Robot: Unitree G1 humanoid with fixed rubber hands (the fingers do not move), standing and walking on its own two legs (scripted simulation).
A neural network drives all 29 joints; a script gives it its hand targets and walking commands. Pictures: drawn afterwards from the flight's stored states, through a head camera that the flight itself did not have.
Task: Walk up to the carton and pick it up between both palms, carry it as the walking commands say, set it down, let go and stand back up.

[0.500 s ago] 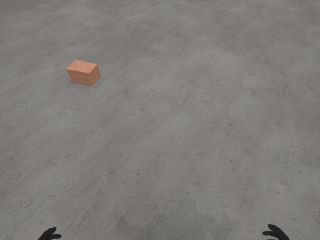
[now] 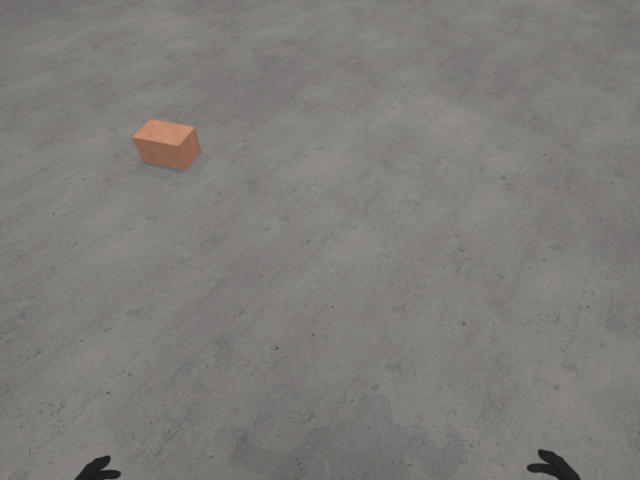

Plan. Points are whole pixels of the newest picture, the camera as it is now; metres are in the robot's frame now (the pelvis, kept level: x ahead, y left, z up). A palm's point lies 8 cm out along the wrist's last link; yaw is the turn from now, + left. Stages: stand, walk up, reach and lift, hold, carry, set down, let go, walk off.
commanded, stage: walk up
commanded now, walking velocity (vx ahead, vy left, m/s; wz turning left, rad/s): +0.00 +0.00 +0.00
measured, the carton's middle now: (168, 144) +1.69 +0.74 -0.71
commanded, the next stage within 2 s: none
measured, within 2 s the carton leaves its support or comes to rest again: neither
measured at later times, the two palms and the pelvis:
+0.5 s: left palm out of the picture -0.01 +0.37 -0.15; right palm (398, 367) +0.30 -0.12 -0.12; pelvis +0.09 +0.10 -0.03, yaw +12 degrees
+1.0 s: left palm (85, 290) +0.44 +0.42 -0.12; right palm (392, 333) +0.37 -0.12 -0.16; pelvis +0.35 +0.14 -0.03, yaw +19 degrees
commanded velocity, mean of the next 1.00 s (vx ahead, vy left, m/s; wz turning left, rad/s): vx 0.46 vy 0.01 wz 0.30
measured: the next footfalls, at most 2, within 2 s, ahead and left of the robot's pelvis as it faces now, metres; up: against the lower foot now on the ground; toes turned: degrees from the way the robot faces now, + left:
left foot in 0.50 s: +0.16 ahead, +0.27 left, +0.00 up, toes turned +19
right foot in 0.96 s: +0.51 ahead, +0.08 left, +0.00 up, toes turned +10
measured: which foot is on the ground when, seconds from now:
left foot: down 0.00-0.16, up 0.18-0.48, down 0.50-0.96, up 0.98-1.00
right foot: down 0.00-0.50, up 0.52-0.94, down 0.96-1.00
